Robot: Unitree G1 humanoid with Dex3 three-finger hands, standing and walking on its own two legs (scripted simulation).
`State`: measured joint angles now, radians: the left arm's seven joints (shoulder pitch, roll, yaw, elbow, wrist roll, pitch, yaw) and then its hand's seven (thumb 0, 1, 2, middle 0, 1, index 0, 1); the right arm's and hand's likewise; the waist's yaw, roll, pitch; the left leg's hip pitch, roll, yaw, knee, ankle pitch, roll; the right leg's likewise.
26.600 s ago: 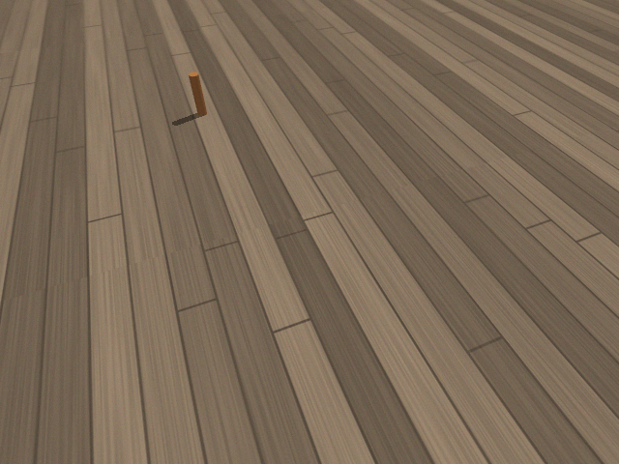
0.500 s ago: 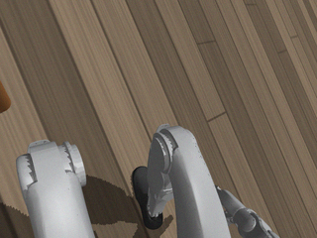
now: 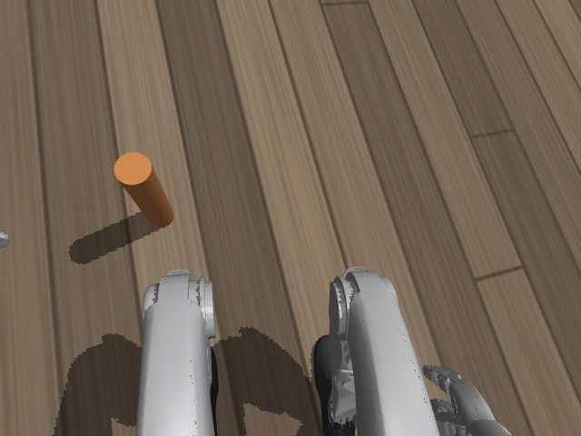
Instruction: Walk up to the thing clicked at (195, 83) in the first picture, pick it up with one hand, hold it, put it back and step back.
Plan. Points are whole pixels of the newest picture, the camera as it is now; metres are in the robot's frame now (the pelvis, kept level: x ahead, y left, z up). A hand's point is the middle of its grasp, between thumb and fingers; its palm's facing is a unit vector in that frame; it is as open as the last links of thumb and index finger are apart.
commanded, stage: home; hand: left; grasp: from the side
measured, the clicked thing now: (149, 196) +0.48 +0.25 -0.27
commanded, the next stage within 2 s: none
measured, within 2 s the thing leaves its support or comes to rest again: neither
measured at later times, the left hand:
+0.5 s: hand out of the picture +0.28 +0.28 +0.14, palm faces +0.26 -0.86 -0.44, open 17.3 cm
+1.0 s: hand out of the picture +0.23 +0.20 +0.28, palm faces +0.24 -0.92 -0.30, open 17.6 cm
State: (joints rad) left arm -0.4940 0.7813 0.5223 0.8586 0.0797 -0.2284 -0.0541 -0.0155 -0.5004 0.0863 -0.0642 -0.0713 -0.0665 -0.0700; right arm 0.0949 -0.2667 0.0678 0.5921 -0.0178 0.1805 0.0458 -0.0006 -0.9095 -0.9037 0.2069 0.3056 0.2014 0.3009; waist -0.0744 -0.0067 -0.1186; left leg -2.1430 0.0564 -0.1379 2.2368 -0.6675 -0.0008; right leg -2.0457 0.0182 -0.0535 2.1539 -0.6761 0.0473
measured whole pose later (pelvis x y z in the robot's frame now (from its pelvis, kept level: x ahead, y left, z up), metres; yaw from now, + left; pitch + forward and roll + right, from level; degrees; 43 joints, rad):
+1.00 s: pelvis +0.09 +0.00 +0.33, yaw +8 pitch +9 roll -2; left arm 0.50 0.21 -0.02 -0.05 -0.02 0.28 0.16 -0.01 -0.57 0.04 -0.05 -0.05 -0.05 -0.05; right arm 0.28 -0.20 0.02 0.46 0.03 -0.07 -0.18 0.01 -0.90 -0.90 0.21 0.31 0.20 0.30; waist -0.03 0.04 -0.15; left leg -0.68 0.05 -0.03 1.00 -0.48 -0.02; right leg -0.62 -0.02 -0.04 0.95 -0.49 0.03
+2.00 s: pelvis +0.08 +0.00 +0.33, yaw +8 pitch +7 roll -2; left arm 0.46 0.20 -0.01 0.02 0.00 0.24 0.14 -0.01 -0.55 0.05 -0.05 -0.06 -0.05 -0.06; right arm 0.28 -0.20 0.02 0.51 0.01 -0.14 -0.18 0.01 -0.90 -0.90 0.21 0.30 0.20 0.30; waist -0.02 0.03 -0.10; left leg -0.63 0.05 -0.03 0.95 -0.45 -0.02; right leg -0.57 -0.02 -0.04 0.91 -0.46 0.02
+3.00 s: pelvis +0.08 +0.00 +0.33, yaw +8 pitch +7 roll -2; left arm 0.47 0.20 -0.01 0.02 0.00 0.25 0.14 -0.01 -0.12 0.48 -0.17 -0.24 -0.17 -0.24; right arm 0.28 -0.20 0.02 0.51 0.01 -0.13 -0.18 0.01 -0.90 -0.90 0.20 0.30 0.20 0.30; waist -0.02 0.03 -0.10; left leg -0.62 0.05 -0.03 0.95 -0.45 -0.02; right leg -0.56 -0.02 -0.04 0.90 -0.46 0.02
